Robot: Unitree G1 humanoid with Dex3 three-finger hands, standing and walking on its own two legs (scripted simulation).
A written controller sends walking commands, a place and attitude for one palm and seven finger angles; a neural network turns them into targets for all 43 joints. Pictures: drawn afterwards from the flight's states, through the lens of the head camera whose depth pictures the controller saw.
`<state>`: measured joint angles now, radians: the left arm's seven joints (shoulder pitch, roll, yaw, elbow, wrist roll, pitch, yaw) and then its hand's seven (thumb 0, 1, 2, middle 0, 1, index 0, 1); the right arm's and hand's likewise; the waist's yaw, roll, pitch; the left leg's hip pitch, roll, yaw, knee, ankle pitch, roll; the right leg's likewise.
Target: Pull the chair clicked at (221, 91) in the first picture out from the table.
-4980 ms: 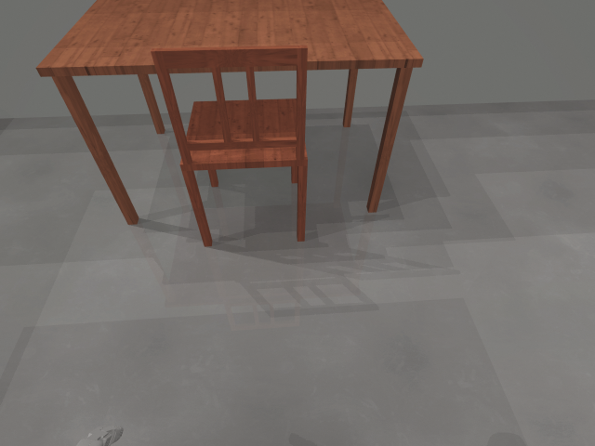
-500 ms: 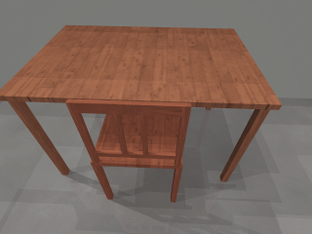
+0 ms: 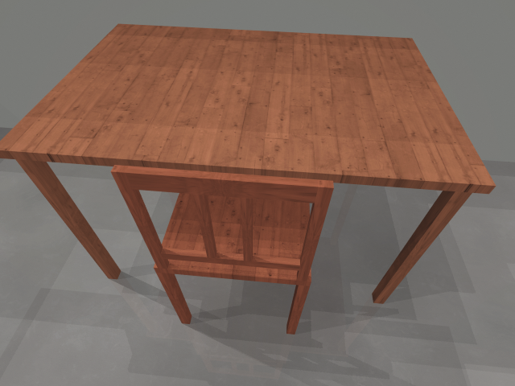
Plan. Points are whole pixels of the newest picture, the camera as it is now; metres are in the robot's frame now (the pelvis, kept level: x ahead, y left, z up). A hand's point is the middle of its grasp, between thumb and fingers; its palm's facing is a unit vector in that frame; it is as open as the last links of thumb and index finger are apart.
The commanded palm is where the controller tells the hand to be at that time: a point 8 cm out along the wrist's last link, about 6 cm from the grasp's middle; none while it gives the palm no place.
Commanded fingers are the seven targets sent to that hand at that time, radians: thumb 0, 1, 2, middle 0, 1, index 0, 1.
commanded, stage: come to a stop and stand still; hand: left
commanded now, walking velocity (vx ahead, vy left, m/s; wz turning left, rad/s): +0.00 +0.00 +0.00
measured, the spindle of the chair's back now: (206, 227) +0.46 +0.15 -0.11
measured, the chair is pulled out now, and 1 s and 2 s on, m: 0.00 0.00 0.00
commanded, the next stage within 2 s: look again from close up in 0.48 s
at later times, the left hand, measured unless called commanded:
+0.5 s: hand out of the picture +0.00 +0.17 -0.18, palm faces +0.05 -0.98 -0.19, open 7.4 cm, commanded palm none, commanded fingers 0.00 0.90 0.90 -0.20 -0.30 -0.20 -0.30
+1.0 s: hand out of the picture +0.02 +0.23 -0.18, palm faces +0.00 -0.98 -0.21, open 7.4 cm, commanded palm none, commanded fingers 0.00 0.90 0.90 -0.20 -0.30 -0.20 -0.30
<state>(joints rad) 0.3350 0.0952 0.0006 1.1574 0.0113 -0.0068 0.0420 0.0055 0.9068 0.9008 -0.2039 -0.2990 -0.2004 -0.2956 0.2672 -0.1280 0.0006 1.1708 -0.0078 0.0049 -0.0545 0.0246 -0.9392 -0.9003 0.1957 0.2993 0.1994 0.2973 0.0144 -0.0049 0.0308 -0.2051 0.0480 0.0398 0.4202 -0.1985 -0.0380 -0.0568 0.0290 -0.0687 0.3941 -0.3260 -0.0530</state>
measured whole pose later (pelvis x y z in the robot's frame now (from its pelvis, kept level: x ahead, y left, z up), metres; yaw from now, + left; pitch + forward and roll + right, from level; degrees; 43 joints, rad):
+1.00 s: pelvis +0.00 +0.05 -0.01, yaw -1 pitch +0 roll +0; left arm 0.29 0.17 -0.01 1.02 0.02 0.00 0.04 0.01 0.91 0.90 -0.20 -0.30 -0.20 -0.30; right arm 0.26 -0.17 0.00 1.04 -0.01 -0.01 -0.02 0.01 -0.94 -0.90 0.20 0.30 0.20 0.30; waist 0.00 -0.01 0.02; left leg -0.28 -0.01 0.06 0.55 -0.27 0.04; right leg -0.13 -0.03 -0.04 0.51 -0.38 0.01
